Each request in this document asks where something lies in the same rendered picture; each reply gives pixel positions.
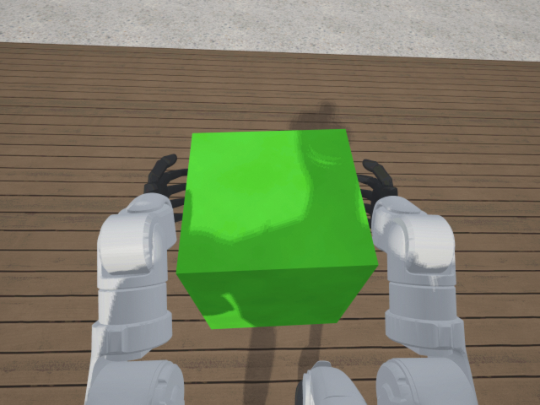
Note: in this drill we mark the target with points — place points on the robot right upper arm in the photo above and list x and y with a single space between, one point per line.
423 381

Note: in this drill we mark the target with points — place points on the right robot thigh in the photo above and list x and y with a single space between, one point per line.
329 386

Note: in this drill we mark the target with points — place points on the right robot shin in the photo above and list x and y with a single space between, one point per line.
321 363

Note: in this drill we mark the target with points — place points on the robot left forearm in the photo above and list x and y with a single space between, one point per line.
131 278

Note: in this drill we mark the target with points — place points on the left robot hand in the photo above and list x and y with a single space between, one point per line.
158 180

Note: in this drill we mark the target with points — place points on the robot right forearm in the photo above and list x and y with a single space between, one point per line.
421 268

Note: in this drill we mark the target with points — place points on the carton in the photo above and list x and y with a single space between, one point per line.
274 230

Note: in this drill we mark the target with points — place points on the robot left upper arm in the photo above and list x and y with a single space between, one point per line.
150 382

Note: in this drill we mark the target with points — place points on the right robot hand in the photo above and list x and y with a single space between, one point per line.
382 186

